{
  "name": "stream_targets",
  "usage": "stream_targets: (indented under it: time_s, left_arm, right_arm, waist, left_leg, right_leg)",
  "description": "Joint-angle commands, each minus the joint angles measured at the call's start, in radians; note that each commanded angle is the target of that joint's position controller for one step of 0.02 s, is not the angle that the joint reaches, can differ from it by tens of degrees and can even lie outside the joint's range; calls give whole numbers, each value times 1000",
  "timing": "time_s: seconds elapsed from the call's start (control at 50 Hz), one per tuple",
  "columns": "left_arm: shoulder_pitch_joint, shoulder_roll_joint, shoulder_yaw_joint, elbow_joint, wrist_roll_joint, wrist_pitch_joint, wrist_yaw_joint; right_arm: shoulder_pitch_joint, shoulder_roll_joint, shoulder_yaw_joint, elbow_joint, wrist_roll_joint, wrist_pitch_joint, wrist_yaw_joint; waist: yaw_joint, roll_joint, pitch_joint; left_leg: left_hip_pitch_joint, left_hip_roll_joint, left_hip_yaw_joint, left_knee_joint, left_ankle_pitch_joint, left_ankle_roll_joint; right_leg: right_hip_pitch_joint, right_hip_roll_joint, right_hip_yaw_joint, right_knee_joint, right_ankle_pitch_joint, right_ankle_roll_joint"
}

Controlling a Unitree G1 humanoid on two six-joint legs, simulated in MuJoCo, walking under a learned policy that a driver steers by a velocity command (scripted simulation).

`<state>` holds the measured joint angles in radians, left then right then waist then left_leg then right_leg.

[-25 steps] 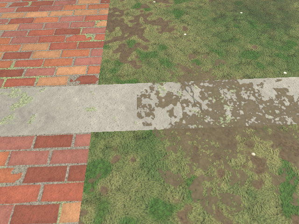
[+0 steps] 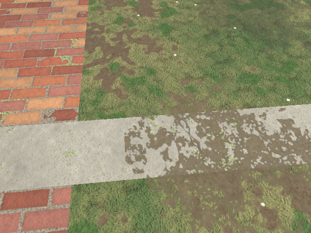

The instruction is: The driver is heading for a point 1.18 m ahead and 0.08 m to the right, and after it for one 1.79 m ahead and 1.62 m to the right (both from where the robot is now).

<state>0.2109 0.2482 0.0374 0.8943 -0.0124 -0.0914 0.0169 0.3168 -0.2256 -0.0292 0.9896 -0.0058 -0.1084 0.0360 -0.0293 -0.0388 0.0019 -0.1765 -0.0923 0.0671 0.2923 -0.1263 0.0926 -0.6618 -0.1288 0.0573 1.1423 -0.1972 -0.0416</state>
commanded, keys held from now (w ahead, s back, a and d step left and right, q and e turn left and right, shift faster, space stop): w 1.00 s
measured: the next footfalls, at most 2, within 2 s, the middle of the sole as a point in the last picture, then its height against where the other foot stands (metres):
right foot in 0.30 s outside the picture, level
left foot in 0.86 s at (141, 203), level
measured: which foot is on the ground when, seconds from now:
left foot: down 0.00-0.32, up 0.34-0.84, down 0.86-1.00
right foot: up 0.00-0.28, down 0.30-0.86, up 0.88-1.00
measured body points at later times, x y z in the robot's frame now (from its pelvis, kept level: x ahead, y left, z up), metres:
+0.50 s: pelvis +0.28 -0.08 +0.00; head +0.29 -0.10 +0.45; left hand +0.33 +0.18 -0.12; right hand +0.37 -0.35 -0.14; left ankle +0.28 +0.08 -0.66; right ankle +0.30 -0.16 -0.74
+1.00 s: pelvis +0.55 -0.01 -0.01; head +0.58 +0.00 +0.44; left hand +0.58 +0.25 -0.15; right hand +0.67 -0.28 -0.13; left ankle +0.61 +0.07 -0.74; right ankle +0.45 -0.16 -0.65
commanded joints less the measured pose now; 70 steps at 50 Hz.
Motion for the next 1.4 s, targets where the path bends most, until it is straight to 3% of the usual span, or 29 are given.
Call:
stream_targets:
  time_s: [0.02,0.2,0.24,0.28,0.3,0.32,0.34,0.36,0.38,0.4,0.44,0.5,0.64,0.76,0.82,0.86,0.88,0.9,0.92,0.94,0.96,1.0,1.08,1.2,1.3,1.34,1.36,1.38,1.4]
  left_arm:
    - [36,48,14,-42,13,3,7]
    - [-251,41,3,-134,-10,-18,-36]
    - [-234,62,9,-142,-10,-27,-47]
    - [-79,110,35,-102,-7,-34,-47]
    - [115,173,64,-48,-5,-36,-40]
    - [274,291,91,-22,16,-32,-35]
    - [307,252,81,-7,12,-27,-40]
    - [233,175,56,-21,6,-29,-41]
    - [137,133,42,-45,5,-27,-40]
    - [59,104,31,-58,9,-26,-44]
    - [16,65,19,-53,18,-28,-53]
    - [69,97,29,-17,18,-35,-48]
    - [171,126,33,31,7,-17,-16]
    - [246,138,42,83,-3,5,-6]
    - [209,160,52,81,-4,18,-2]
    - [174,137,41,65,4,26,-2]
    - [245,67,17,45,17,17,-8]
    - [313,-17,-10,60,11,-9,-18]
    - [222,94,19,49,-19,-29,-22]
    - [132,131,28,15,-34,-39,-21]
    - [85,130,32,7,-23,-39,-13]
    - [108,91,39,12,-7,-14,-6]
    - [96,63,44,2,7,16,6]
    - [-86,24,25,-43,12,19,-5]
    - [-121,68,30,-54,20,15,-17]
    - [-20,124,51,-14,33,5,-13]
    - [21,191,63,-7,44,5,-7]
    - [62,145,51,10,42,19,-2]
    - [90,68,31,21,30,30,-6]
  right_arm:
    - [-39,-131,-20,-54,1,-18,-20]
    - [116,-169,-31,-4,26,16,-39]
    - [109,-180,-37,-2,27,27,-41]
    - [69,-182,-36,-11,24,37,-41]
    - [61,-147,-23,-25,12,39,-41]
    - [140,-53,8,-53,-1,23,-35]
    - [175,-27,19,-39,19,-5,-28]
    - [94,-143,-9,-54,43,-23,-24]
    - [11,-164,-15,-79,51,-29,-25]
    - [-27,-151,-17,-85,39,-24,-31]
    - [-10,-117,-24,-79,23,4,-36]
    - [-15,-87,-26,-85,18,28,-41]
    - [-276,-64,-23,-165,15,20,-30]
    - [-415,-72,-17,-223,27,6,0]
    - [-342,-110,-32,-214,27,-3,10]
    - [-51,-191,-77,-127,23,-3,-1]
    - [113,-282,-100,-96,2,0,-10]
    - [148,-279,-92,-84,7,4,-5]
    - [105,-202,-71,-87,18,2,-5]
    - [4,-169,-60,-109,22,1,-8]
    - [-78,-142,-50,-125,14,0,-6]
    - [-131,-94,-36,-123,-5,-6,2]
    - [-89,-132,-41,-85,-9,-11,-12]
    - [-28,-153,-35,-46,-3,17,-42]
    - [-36,-151,-37,-11,12,42,-49]
    - [-24,-139,-35,-6,14,47,-53]
    - [48,-107,-25,-6,-8,37,-51]
    - [153,-20,1,33,-9,32,-47]
    - [96,-54,-4,31,4,47,-47]
  waist:
    - [47,77,56]
    - [-50,90,83]
    - [-26,102,71]
    - [67,110,-15]
    - [143,77,-143]
    - [147,-134,-311]
    - [138,-267,-400]
    - [133,-166,-269]
    - [108,-99,-170]
    - [76,-23,-99]
    - [23,-38,-46]
    - [4,-22,-12]
    - [69,-19,48]
    - [97,-22,98]
    - [39,-51,41]
    - [-98,-34,-136]
    - [-103,131,-297]
    - [-74,318,-411]
    - [-88,234,-312]
    - [-63,183,-175]
    - [-30,98,-105]
    - [35,112,-54]
    - [67,97,-1]
    - [12,109,-28]
    - [16,119,-35]
    - [56,61,-88]
    - [17,-30,-180]
    - [7,-157,-286]
    - [52,-173,-301]
  left_leg:
    - [-107,278,-208,-209,64,170]
    - [147,324,-177,-124,59,113]
    - [193,350,-192,-72,102,98]
    - [184,309,-151,110,370,65]
    - [77,247,-97,352,405,33]
    - [-289,112,-19,761,79,-37]
    - [-519,25,-128,974,-421,-52]
    - [-614,95,-191,1063,-382,-28]
    - [-617,152,-163,1044,-286,-15]
    - [-572,192,-141,979,-205,-20]
    - [-466,233,-139,880,-122,-30]
    - [-483,237,-122,804,-49,-51]
    - [-525,205,-83,404,236,-71]
    - [-555,180,-78,255,160,-38]
    - [-387,131,-38,221,58,0]
    - [36,105,-26,223,83,55]
    - [432,351,-363,231,43,168]
    - [611,494,-768,66,-114,262]
    - [535,457,-728,22,-195,211]
    - [376,432,-580,-2,-138,170]
    - [217,397,-472,-34,-47,150]
    - [34,332,-340,-99,39,130]
    - [-45,305,-184,-118,475,149]
    - [-6,244,-52,-69,597,88]
    - [113,298,-117,50,546,84]
    - [105,222,-102,191,467,20]
    - [-18,152,-75,321,250,-22]
    - [-181,89,-54,492,-132,-78]
    - [-231,72,-79,620,-502,-110]
  right_leg:
    - [-24,-42,1,-135,159,28]
    - [0,32,-43,-582,223,20]
    - [50,47,-50,-623,142,-8]
    - [277,103,-97,-665,98,-47]
    - [548,66,-53,-645,123,-90]
    - [954,-194,329,-662,85,-224]
    - [1083,-294,686,-828,-35,-311]
    - [978,-259,587,-842,-71,-256]
    - [835,-220,427,-854,-7,-215]
    - [691,-174,316,-892,78,-196]
    - [542,-108,192,-958,148,-170]
    - [504,-89,106,-999,285,-189]
    - [560,-59,6,-1037,271,-154]
    - [738,-128,14,-973,279,-145]
    - [769,-136,3,-862,522,-119]
    - [639,-47,-64,-523,683,-70]
    - [294,61,-111,-141,335,-14]
    - [31,201,-3,103,-373,14]
    - [-74,139,80,206,-363,-10]
    - [-111,84,41,192,-263,-24]
    - [-63,35,19,141,-164,-23]
    - [57,-17,22,54,-76,-21]
    - [64,-10,-11,-74,-4,25]
    - [165,56,-64,-476,268,40]
    - [209,81,-42,-614,184,4]
    - [402,80,-38,-751,483,-34]
    - [627,-35,56,-657,871,-92]
    - [820,-179,195,-625,982,-239]
    - [788,-234,293,-693,864,-292]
